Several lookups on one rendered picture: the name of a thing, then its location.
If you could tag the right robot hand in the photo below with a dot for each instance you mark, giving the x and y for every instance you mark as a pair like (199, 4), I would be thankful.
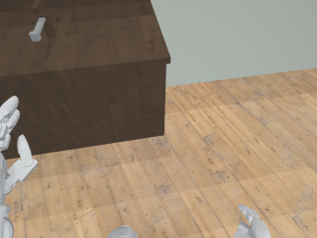
(258, 229)

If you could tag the left robot hand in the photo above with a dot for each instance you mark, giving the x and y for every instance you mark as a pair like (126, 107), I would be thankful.
(9, 116)

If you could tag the counter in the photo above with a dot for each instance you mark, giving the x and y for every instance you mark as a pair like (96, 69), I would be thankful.
(96, 77)

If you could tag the left robot forearm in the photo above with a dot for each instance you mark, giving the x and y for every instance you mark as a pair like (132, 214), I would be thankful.
(6, 226)

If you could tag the left robot thigh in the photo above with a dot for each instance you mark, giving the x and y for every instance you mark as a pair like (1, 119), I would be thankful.
(123, 232)

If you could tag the tap lever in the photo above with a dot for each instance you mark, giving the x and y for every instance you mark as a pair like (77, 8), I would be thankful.
(36, 34)

